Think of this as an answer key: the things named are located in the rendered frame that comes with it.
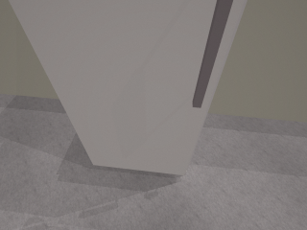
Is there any fridge door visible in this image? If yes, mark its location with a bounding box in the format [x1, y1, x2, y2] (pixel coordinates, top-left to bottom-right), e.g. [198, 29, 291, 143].
[9, 0, 245, 175]

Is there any handle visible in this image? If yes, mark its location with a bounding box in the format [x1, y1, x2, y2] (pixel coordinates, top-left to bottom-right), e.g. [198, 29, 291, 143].
[192, 0, 233, 108]

